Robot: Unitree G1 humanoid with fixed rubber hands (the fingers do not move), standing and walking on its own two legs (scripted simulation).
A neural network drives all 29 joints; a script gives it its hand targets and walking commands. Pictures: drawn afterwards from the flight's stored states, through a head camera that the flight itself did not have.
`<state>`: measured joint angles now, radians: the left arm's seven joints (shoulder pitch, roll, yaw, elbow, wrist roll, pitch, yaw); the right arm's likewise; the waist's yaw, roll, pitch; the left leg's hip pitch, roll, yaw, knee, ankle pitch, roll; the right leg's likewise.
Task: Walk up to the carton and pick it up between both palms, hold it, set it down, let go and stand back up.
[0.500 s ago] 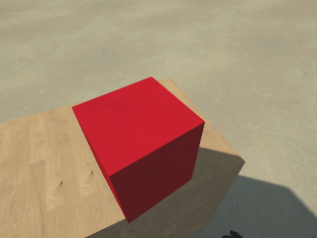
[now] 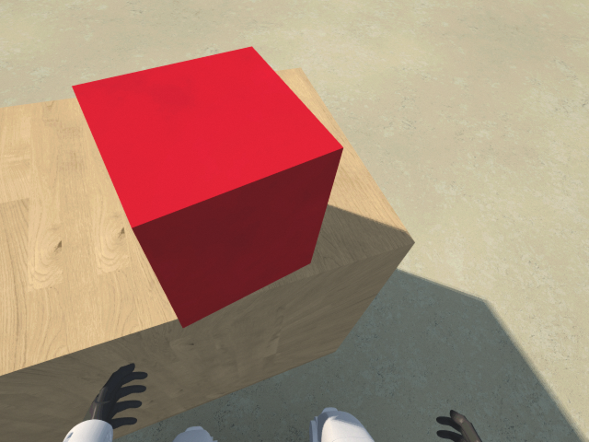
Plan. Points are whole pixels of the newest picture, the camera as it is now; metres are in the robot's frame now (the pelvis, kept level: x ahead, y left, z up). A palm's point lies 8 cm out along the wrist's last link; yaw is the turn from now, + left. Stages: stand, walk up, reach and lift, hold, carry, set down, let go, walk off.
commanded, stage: walk up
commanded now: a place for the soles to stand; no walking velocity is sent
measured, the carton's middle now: (216, 193) +0.42 +0.11 +0.09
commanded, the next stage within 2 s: none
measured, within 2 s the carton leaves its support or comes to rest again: neither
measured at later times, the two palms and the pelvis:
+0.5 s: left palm out of the picture -0.08 +0.15 -0.09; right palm out of the picture +0.12 -0.28 -0.11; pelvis -0.12 -0.12 -0.01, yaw +23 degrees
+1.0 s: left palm out of the picture -0.17 +0.12 -0.10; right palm out of the picture -0.02 -0.33 -0.07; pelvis -0.17 -0.14 +0.02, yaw +25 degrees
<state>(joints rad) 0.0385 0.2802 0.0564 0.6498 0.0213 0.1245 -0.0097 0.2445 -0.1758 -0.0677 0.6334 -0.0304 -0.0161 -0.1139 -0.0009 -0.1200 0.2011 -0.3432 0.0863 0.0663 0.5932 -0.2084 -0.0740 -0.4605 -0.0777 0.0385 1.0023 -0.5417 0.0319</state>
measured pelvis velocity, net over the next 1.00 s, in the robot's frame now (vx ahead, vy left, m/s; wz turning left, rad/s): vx -0.17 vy -0.14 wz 0.43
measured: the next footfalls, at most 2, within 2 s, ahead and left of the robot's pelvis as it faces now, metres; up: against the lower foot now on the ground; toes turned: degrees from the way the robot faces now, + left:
right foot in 0.04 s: +0.05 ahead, -0.15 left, +0.00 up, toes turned +0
left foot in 0.62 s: -0.22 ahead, -0.02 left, +0.00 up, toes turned +28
